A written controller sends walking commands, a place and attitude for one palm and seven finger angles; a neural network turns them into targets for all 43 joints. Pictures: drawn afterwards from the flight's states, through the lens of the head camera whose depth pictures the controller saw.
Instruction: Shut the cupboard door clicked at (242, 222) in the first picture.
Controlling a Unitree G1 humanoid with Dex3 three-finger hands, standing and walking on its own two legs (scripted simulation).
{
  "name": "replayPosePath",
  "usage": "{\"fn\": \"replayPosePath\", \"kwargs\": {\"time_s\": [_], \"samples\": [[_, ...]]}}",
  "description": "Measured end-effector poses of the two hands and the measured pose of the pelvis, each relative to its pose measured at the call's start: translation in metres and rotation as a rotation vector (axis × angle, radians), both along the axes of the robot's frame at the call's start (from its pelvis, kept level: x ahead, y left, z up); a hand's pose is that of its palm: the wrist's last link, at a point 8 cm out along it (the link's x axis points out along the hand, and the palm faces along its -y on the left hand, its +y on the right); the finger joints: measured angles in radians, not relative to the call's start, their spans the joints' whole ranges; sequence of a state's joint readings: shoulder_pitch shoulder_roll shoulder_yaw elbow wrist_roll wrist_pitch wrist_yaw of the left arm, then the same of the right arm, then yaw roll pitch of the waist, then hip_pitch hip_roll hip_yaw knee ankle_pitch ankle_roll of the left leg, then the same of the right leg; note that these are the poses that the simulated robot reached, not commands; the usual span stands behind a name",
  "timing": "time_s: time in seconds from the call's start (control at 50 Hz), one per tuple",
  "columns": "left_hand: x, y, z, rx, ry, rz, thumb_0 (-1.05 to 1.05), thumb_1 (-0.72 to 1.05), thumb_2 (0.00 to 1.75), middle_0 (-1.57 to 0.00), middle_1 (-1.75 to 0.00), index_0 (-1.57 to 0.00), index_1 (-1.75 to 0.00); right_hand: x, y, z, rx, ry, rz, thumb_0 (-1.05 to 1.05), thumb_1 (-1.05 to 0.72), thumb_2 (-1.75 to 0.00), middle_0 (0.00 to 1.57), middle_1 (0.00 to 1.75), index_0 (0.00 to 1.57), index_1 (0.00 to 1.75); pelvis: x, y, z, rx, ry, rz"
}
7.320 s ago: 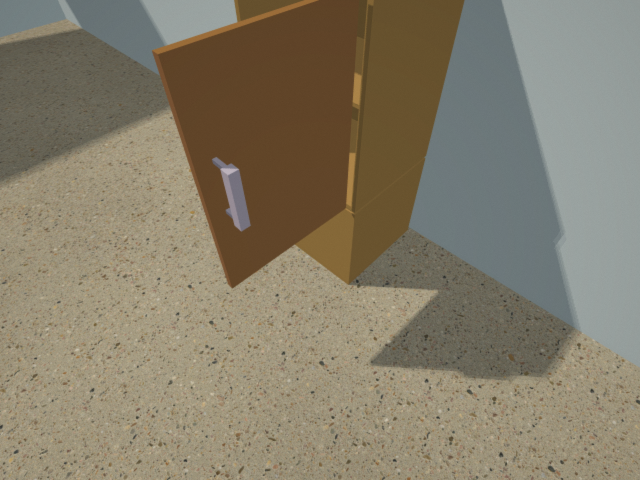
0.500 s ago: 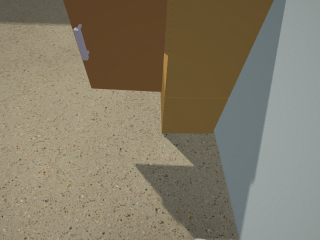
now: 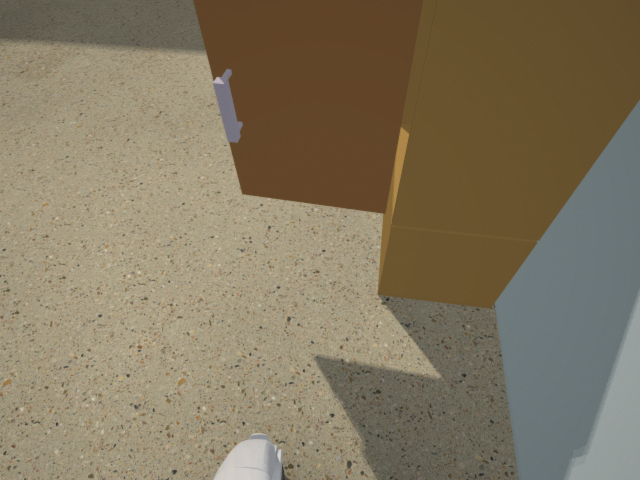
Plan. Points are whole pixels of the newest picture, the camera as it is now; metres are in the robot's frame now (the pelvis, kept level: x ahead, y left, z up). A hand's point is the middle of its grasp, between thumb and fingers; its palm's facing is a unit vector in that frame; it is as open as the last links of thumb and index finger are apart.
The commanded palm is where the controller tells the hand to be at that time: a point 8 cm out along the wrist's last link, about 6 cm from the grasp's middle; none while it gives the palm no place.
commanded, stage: take the last steps up to it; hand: left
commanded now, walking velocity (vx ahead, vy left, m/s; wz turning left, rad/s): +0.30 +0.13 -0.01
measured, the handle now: (231, 106) +0.83 +0.28 -0.03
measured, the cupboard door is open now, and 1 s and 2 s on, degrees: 87 87 87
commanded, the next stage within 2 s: come to a stop and stand still in 0.68 s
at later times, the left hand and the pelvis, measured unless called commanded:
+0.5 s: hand (206, 345) +0.32 +0.23 -0.15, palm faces -0.06 -0.97 -0.23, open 7.4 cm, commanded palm none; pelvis +0.19 +0.06 -0.01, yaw -4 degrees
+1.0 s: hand (187, 355) +0.32 +0.28 -0.20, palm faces -0.01 -0.99 -0.16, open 7.3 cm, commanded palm none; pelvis +0.33 +0.10 -0.01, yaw -5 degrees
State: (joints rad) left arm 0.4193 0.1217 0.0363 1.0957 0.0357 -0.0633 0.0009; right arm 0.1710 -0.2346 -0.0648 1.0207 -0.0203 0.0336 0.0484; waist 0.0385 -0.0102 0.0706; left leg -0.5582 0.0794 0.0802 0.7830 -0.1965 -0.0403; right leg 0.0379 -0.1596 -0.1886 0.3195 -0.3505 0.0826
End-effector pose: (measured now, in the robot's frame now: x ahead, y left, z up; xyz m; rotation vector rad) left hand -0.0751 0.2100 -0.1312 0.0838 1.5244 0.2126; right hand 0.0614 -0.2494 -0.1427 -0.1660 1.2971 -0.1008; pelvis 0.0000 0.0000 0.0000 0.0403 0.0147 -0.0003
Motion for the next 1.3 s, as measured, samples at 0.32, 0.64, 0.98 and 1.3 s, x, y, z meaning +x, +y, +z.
{"fn": "replayPosePath", "kwargs": {"time_s": [0.32,0.64,0.98,1.3], "samples": [[0.23,0.092,-0.008,0.038,-0.223,-0.109,0.01,0.91,0.89,-0.2,-0.3,-0.2,-0.3,0.116,0.081,0.002,-0.021,-0.132,-0.047,-0.01,-0.95,-0.9,0.2,0.3,0.2,0.3,0.118,0.065,-0.004,0.0,-0.01,-0.044],[0.407,0.057,0.006,0.029,-0.393,-0.208,0.0,0.91,0.89,-0.2,-0.3,-0.2,-0.3,0.127,0.072,-0.014,0.033,0.164,-0.166,0.01,-0.92,-0.9,0.2,0.3,0.2,0.3,0.237,0.048,-0.004,-0.019,-0.023,-0.061],[0.387,0.114,-0.036,-0.018,-0.042,-0.093,0.01,0.92,0.89,-0.2,-0.3,-0.2,-0.3,0.332,0.12,0.007,-0.059,-0.095,-0.063,0.01,-0.92,-0.9,0.2,0.3,0.19,0.3,0.334,0.099,-0.01,-0.045,-0.025,-0.086],[0.456,0.12,-0.01,0.054,-0.233,-0.225,0.01,0.91,0.89,-0.2,-0.3,-0.2,-0.3,0.269,0.082,0.005,-0.083,-0.051,-0.172,0.0,-0.91,-0.9,0.21,0.3,0.2,0.3,0.293,0.083,-0.006,-0.078,0.001,-0.121]]}}
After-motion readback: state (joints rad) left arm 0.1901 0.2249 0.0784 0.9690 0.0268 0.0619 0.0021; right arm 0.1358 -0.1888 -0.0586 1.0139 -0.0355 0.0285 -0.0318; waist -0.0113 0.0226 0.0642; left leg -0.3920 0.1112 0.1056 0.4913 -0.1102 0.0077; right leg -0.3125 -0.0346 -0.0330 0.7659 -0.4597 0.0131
